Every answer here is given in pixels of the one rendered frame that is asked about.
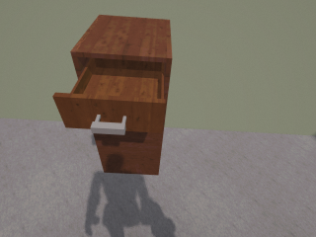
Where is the cabinet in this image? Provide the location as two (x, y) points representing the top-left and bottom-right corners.
(70, 15), (173, 176)

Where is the handle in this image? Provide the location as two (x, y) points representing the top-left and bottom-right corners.
(90, 115), (126, 135)

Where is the drawer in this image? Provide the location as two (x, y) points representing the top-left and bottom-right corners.
(52, 57), (166, 133)

